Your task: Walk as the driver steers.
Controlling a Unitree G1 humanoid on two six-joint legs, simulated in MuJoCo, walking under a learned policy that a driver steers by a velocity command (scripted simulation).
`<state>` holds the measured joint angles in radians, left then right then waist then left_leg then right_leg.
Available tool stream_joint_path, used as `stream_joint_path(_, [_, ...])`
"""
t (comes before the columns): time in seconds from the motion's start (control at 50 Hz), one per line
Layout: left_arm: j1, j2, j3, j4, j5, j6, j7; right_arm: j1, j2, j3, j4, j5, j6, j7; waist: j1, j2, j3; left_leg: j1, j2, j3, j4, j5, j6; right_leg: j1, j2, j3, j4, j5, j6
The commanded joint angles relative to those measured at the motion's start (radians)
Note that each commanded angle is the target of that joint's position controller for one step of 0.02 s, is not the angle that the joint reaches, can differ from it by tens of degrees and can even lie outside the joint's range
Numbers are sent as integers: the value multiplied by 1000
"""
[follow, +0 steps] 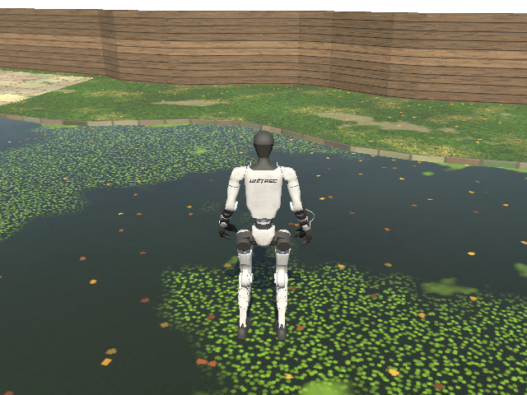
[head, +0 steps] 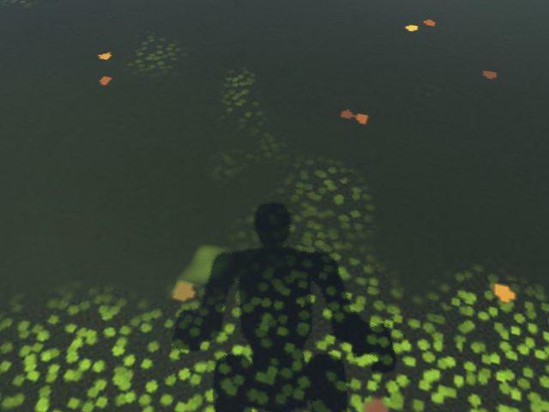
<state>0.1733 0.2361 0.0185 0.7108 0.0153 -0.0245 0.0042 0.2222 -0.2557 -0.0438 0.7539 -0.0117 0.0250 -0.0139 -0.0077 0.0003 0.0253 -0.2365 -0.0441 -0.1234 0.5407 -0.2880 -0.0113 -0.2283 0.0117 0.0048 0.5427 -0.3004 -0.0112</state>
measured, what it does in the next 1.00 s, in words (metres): stands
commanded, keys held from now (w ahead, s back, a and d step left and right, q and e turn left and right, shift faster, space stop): no key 0.78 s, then w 0.22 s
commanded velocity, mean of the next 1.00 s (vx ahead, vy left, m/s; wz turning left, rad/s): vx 0.04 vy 0.00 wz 0.01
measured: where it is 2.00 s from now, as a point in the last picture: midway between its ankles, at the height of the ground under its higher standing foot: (265, 383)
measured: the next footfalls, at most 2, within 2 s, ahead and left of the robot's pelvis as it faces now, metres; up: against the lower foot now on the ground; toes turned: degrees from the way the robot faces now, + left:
left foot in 1.12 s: +0.13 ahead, +0.14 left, +0.00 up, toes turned +2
right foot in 1.62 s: +0.50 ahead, -0.08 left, +0.00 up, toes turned -2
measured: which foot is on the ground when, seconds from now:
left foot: down 0.00-0.84, up 0.86-1.00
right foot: down 0.00-1.00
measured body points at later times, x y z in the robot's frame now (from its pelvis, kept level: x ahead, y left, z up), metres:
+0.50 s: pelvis +0.00 -0.02 +0.00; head +0.01 -0.02 +0.45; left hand +0.12 +0.24 -0.12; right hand +0.09 -0.28 -0.13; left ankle +0.00 +0.13 -0.73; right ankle -0.01 -0.11 -0.73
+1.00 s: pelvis +0.03 -0.01 +0.01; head +0.03 +0.00 +0.46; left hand +0.05 +0.27 -0.13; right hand +0.10 -0.28 -0.12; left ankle +0.02 +0.12 -0.69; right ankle -0.01 -0.11 -0.73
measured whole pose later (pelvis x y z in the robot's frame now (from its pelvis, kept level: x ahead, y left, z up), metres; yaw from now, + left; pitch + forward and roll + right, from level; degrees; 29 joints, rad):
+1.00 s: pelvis +0.03 -0.01 +0.01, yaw +0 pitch +0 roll +0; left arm 0.32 0.27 0.04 0.96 -0.02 -0.05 0.02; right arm 0.24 -0.25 -0.05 1.00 0.02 -0.05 -0.02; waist 0.03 -0.02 -0.01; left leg -0.36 0.03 0.01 0.81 -0.43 0.02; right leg -0.11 0.02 0.00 0.36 -0.26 -0.05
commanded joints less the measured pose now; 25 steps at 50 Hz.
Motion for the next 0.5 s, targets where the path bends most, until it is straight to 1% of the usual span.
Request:
stream_joint_path(0.02, [-15,116,30,-65,-2,-12,1,-19,-99,-25,-56,1,-16,-7,11,18,-50,-1,60,-55,-72,195,19,30,-73,74,-89,160,-31])
stream_joint_path(0.14, [-8,108,26,-44,-4,-15,-3,-4,-99,-26,-33,2,-13,-19,6,10,-44,26,64,-55,-69,218,14,20,-65,69,-96,168,-30])
stream_joint_path(0.28, [8,105,23,-8,-5,-18,-2,3,-93,-27,0,3,-9,-29,4,-1,-33,47,63,-50,-72,227,6,10,-62,70,-115,161,-30])
stream_joint_path(0.5, [32,110,19,69,-8,-20,2,13,-86,-29,81,5,-8,-39,6,-3,-14,63,61,-38,-91,226,-11,14,-63,80,-151,145,-40])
